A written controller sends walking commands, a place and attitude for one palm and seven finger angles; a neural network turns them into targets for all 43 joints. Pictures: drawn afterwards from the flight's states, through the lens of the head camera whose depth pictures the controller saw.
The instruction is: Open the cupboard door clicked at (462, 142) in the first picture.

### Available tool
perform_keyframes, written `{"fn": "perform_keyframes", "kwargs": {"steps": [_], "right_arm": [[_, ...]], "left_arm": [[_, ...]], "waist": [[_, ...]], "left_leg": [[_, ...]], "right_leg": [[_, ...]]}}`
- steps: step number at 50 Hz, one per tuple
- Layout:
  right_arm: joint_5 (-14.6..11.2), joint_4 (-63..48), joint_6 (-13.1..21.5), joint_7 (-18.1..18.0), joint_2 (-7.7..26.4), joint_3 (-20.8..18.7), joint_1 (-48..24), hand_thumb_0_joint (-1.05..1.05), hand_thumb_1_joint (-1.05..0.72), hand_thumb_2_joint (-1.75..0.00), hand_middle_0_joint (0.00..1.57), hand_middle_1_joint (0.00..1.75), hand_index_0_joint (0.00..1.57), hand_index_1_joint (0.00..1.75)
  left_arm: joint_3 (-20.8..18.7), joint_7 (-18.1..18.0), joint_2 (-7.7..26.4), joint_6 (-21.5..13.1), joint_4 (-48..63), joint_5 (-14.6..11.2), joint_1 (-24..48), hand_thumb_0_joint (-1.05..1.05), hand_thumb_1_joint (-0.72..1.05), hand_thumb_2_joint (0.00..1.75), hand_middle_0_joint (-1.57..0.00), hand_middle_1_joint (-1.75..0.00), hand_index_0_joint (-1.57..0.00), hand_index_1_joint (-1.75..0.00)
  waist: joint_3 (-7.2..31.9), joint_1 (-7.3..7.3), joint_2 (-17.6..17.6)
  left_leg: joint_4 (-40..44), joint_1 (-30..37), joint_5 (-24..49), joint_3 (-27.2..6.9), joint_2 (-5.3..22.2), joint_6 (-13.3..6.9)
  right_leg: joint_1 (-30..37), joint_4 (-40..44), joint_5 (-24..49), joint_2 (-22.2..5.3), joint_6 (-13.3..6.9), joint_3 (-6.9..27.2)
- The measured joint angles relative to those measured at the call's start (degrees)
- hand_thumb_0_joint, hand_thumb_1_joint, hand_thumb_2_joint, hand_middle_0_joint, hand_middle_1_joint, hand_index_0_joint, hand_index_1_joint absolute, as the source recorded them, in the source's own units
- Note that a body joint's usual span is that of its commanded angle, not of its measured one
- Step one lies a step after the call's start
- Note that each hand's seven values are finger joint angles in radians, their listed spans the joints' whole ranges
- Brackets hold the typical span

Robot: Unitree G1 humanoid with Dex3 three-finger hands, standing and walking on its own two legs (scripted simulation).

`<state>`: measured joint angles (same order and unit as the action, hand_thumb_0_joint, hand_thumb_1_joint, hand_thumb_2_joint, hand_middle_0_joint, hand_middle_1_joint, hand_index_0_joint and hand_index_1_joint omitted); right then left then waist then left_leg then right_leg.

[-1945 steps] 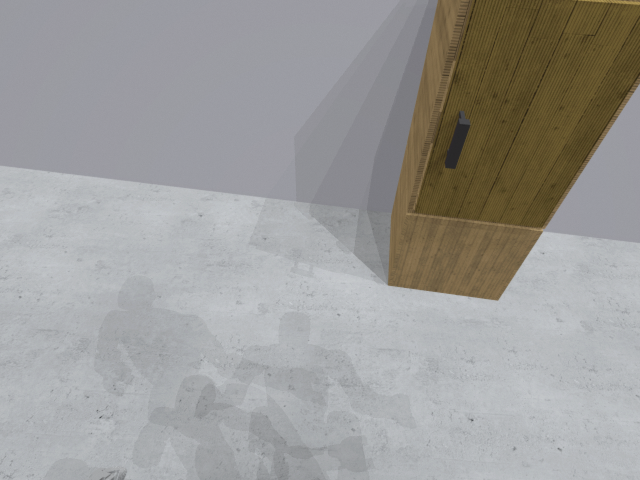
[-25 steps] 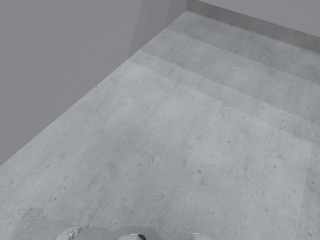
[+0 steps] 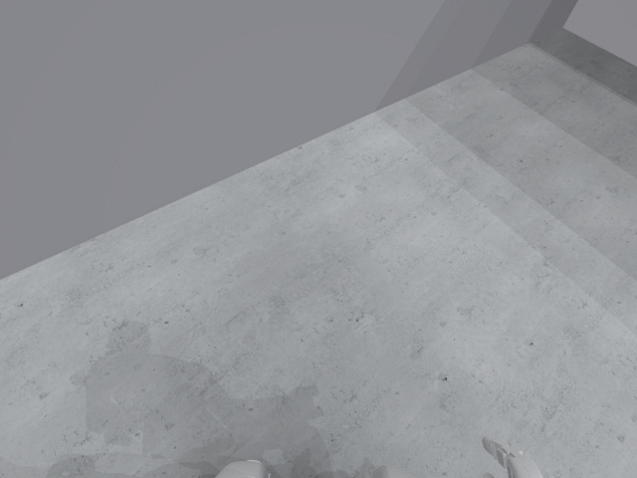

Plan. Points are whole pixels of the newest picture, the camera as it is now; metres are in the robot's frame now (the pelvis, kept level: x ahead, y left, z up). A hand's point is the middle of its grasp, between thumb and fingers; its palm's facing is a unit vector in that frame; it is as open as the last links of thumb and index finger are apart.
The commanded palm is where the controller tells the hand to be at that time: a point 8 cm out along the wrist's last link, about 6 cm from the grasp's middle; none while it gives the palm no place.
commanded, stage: turn to face it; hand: left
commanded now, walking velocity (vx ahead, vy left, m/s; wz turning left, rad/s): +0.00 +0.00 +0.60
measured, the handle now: out of the picture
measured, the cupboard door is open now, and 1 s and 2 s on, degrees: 43 43 43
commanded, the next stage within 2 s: none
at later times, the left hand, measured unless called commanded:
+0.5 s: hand out of the picture +0.02 +0.15 -0.14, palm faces +0.31 -0.92 -0.24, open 7.4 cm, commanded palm none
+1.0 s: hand out of the picture -0.01 +0.15 -0.14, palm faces +0.56 -0.77 -0.31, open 7.4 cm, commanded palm none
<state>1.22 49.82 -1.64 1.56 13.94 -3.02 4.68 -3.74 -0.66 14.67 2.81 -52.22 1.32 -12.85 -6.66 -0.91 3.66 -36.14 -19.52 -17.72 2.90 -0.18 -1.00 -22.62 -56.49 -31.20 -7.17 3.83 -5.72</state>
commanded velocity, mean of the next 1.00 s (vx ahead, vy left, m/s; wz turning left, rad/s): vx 0.00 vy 0.00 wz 0.60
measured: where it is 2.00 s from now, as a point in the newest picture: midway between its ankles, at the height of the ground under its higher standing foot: outside the picture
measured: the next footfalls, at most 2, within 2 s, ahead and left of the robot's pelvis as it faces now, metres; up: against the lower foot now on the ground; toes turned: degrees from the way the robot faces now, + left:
right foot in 0.22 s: +0.07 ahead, -0.15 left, +0.00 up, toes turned +5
left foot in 0.60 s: +0.00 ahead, +0.08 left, +0.00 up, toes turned +27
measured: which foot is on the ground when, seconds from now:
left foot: down 0.00-0.22, up 0.24-0.58, down 0.60-0.94, up 0.96-1.00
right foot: up 0.00-0.20, down 0.22-0.58, up 0.60-0.92, down 0.94-1.00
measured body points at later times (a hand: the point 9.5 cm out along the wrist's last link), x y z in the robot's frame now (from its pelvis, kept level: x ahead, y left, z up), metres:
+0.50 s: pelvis +0.01 -0.06 +0.02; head +0.07 -0.04 +0.46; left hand +0.01 +0.20 -0.12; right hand +0.19 -0.27 -0.13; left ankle -0.04 +0.07 -0.68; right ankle +0.03 -0.15 -0.72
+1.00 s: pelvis +0.03 -0.09 +0.01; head +0.08 -0.07 +0.45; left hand -0.04 +0.19 -0.12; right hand +0.24 -0.26 -0.15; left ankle -0.05 +0.04 -0.69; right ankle +0.10 -0.18 -0.72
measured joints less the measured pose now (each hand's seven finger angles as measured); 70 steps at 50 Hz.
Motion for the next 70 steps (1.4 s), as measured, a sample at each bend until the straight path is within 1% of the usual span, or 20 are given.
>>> {"fn": "perform_keyframes", "kwargs": {"steps": [4,11,14,18,26,29,30,33,37,41,46,48,50,53,59,64,65,66,68,70], "right_arm": [[0.3,0.3,-0.1,-1.0,-0.3,0.4,1.3,0.01,-0.91,-0.9,0.2,0.3,0.2,0.3],[0.2,1.1,-1.5,-0.7,0.0,-0.2,3.5,0.01,-0.9,-0.9,0.21,0.3,0.2,0.3],[-0.2,1.8,-2.4,-0.5,0.9,-1.2,3.4,0.01,-0.91,-0.9,0.21,0.3,0.2,0.3],[-0.1,2.6,-3.1,0.2,1.4,-1.8,2.9,0.01,-0.91,-0.9,0.2,0.3,0.2,0.3],[-0.7,2.6,-2.7,0.7,-0.3,-0.8,1.8,0.01,-0.91,-0.9,0.2,0.3,0.19,0.3],[-0.6,1.8,-1.8,0.8,-0.5,-0.3,1.5,0.01,-0.91,-0.9,0.2,0.3,0.19,0.3],[-0.4,1.2,-1.3,0.8,-0.2,-0.3,1.7,0.01,-0.91,-0.9,0.2,0.3,0.2,0.3],[0.0,0.8,-0.2,0.0,-1.3,0.1,1.7,0.01,-0.91,-0.9,0.2,0.3,0.2,0.3],[0.2,1.1,0.0,-1.2,-1.7,0.6,3.1,0.01,-0.91,-0.9,0.2,0.3,0.2,0.3],[0.3,2.0,-0.2,-1.2,-1.4,0.6,4.1,0.01,-0.91,-0.9,0.21,0.3,0.2,0.3],[0.2,2.3,-1.2,-1.0,-0.6,-0.2,5.1,0.01,-0.9,-0.9,0.21,0.3,0.2,0.3],[-0.2,2.4,-1.7,-0.9,0.0,-0.8,5.2,0.01,-0.9,-0.9,0.21,0.3,0.2,0.3],[-0.2,2.9,-2.3,-0.7,1.0,-1.5,4.5,0.01,-0.91,-0.9,0.21,0.3,0.2,0.3],[-0.2,3.3,-2.9,-0.2,1.5,-1.9,3.8,0.01,-0.91,-0.9,0.2,0.3,0.2,0.3],[-0.5,3.2,-3.1,0.7,0.5,-1.4,2.8,0.01,-0.91,-0.9,0.2,0.3,0.2,0.3],[-0.6,2.4,-2.2,0.7,-0.2,-0.6,1.2,0.01,-0.91,-0.9,0.2,0.3,0.19,0.3],[-0.5,1.8,-1.8,0.8,-0.1,-0.5,1.1,0.01,-0.91,-0.9,0.2,0.3,0.19,0.3],[-0.3,1.4,-1.2,0.8,-0.1,-0.6,1.1,0.01,-0.91,-0.9,0.2,0.3,0.2,0.3],[-0.1,0.8,-0.4,0.3,-0.8,-0.3,0.9,0.01,-0.91,-0.9,0.2,0.3,0.2,0.3],[0.1,0.5,0.0,-0.5,-1.1,0.1,1.4,0.01,-0.91,-0.9,0.2,0.3,0.2,0.3]], "left_arm": [[-0.6,0.3,0.4,0.6,0.4,-0.1,2.4,0.0,0.9,0.9,-0.2,-0.3,-0.2,-0.3],[-0.2,0.8,-0.1,-1.2,3.7,-0.2,3.6,0.0,0.91,0.9,-0.19,-0.3,-0.19,-0.3],[0.5,0.3,-1.3,-2.4,4.2,0.4,3.3,0.0,0.9,0.9,-0.2,-0.3,-0.2,-0.3],[1.1,-0.3,-3.0,-2.2,3.6,0.5,1.8,0.0,0.9,0.9,-0.2,-0.3,-0.2,-0.3],[1.4,-0.1,-3.4,-2.7,2.4,0.7,0.6,0.0,0.9,0.9,-0.2,-0.3,-0.2,-0.3],[0.8,0.2,-2.6,-2.3,1.9,0.3,-0.2,0.0,0.9,0.9,-0.2,-0.3,-0.2,-0.3],[0.6,0.3,-2.3,-2.0,1.8,0.1,-0.7,0.0,0.9,0.9,-0.2,-0.3,-0.2,-0.3],[-0.2,0.1,-0.4,0.2,0.6,0.2,0.8,0.0,0.9,0.9,-0.2,-0.3,-0.2,-0.3],[-0.9,0.2,0.5,0.7,0.2,0.1,2.7,0.0,0.9,0.9,-0.2,-0.3,-0.2,-0.3],[-0.8,0.4,0.5,0.3,1.4,-0.1,3.6,0.0,0.91,0.9,-0.19,-0.3,-0.19,-0.3],[-0.3,0.5,-0.1,-0.7,3.1,-0.4,4.3,0.0,0.91,0.9,-0.19,-0.3,-0.19,-0.3],[-0.1,0.3,-0.6,-1.9,3.8,0.0,4.0,0.0,0.91,0.9,-0.19,-0.3,-0.19,-0.3],[0.5,0.0,-1.7,-2.4,3.8,0.3,3.9,0.0,0.9,0.9,-0.2,-0.3,-0.19,-0.3],[1.1,-0.4,-3.0,-2.2,3.4,0.3,2.8,0.0,0.9,0.9,-0.2,-0.3,-0.2,-0.3],[1.5,-0.2,-3.7,-2.3,2.4,0.5,1.3,0.0,0.9,0.9,-0.2,-0.3,-0.2,-0.3],[1.0,0.2,-2.6,-2.3,1.8,0.5,0.1,0.0,0.9,0.9,-0.2,-0.3,-0.2,-0.3],[0.8,0.3,-2.3,-2.1,1.7,0.3,-0.5,0.0,0.9,0.9,-0.2,-0.3,-0.2,-0.3],[0.5,0.5,-1.8,-1.7,1.5,0.1,-0.7,0.0,0.9,0.9,-0.2,-0.3,-0.2,-0.3],[-0.1,0.3,-0.4,-0.1,0.7,0.1,0.2,0.0,0.9,0.9,-0.2,-0.3,-0.2,-0.3],[-0.6,0.0,0.3,0.8,-0.1,0.1,1.4,0.0,0.9,0.9,-0.2,-0.3,-0.2,-0.3]], "waist": [[0.2,-0.03,-1.3],[1.2,0.74,-4.3],[0.9,0.86,-5.5],[0.8,1.35,-5.1],[0.2,0.6,-1.5],[0.5,0.33,-0.7],[1.2,0.5,-1.2],[0.7,0.26,0.5],[0.8,0.14,-0.3],[1.0,0.28,-1.9],[1.4,1.28,-4.2],[1.7,1.05,-4.7],[0.8,1.37,-5.7],[0.3,1.87,-5.5],[0.2,1.67,-2.5],[0.0,0.37,-0.5],[0.4,0.34,-0.5],[0.8,0.58,-0.3],[0.4,0.35,0.8],[0.5,0.24,0.7]], "left_leg": [[2.9,0.7,1.9,-3.2,0.1,1.2],[2.0,-0.6,2.2,-8.7,-0.1,3.6],[-12.4,-5.5,-8.4,-8.2,-1.1,2.9],[-29.0,-9.8,-8.0,-4.0,-0.6,3.7],[-10.2,-2.2,-8.2,1.4,1.0,4.3],[1.2,2.6,-1.4,2.5,0.8,3.2],[3.6,3.1,1.3,1.4,0.9,1.2],[0.5,1.2,-0.5,-0.1,-0.4,-0.7],[4.2,2.2,1.7,-2.8,-0.6,0.1],[6.9,3.0,3.6,-5.3,-0.4,0.7],[4.5,1.0,3.0,-9.0,-0.6,2.5],[-1.4,-1.9,-2.2,-9.7,-1.4,2.8],[-14.3,-6.1,-8.9,-8.4,-2.0,2.8],[-27.7,-9.9,-8.2,-4.8,-1.2,3.7],[-19.0,-6.3,-7.5,-0.1,1.0,4.8],[-2.8,0.7,-4.3,2.1,0.9,3.7],[1.4,2.6,-0.4,2.2,1.0,3.0],[2.3,2.4,0.2,1.8,0.6,0.4],[-0.3,0.7,-0.9,0.9,-0.3,-1.5],[0.4,0.5,-0.5,-0.5,-0.6,-1.5]], "right_leg": [[-4.5,-3.9,3.3,2.1,0.7,3.8],[2.5,19.0,10.9,4.7,0.0,3.9],[3.2,19.2,13.5,4.2,-3.9,1.8],[6.3,23.1,13.5,2.7,-4.8,-0.6],[9.0,26.0,14.1,-0.3,-4.3,-6.4],[7.8,21.7,11.5,-1.6,-3.4,-8.7],[6.1,18.1,9.9,-1.6,-2.5,-8.7],[-0.5,3.1,1.6,-0.4,-0.3,-1.2],[-5.5,-5.2,5.4,1.8,0.8,3.7],[-4.7,0.6,6.8,2.9,1.1,5.0],[2.4,17.5,10.8,5.2,0.4,4.3],[4.5,22.7,13.0,5.2,-1.8,3.7],[5.0,21.7,12.9,4.6,-3.8,2.0],[7.6,24.1,13.6,3.4,-4.5,-0.1],[10.5,27.4,14.4,0.7,-4.1,-4.6],[9.5,23.2,11.7,-1.4,-2.8,-8.1],[8.6,21.0,10.4,-1.8,-2.4,-8.7],[6.9,17.1,8.6,-2.2,-1.5,-8.3],[2.3,6.6,1.8,-1.3,-0.3,-3.2],[-1.8,-2.1,1.7,0.5,0.3,0.6]]}}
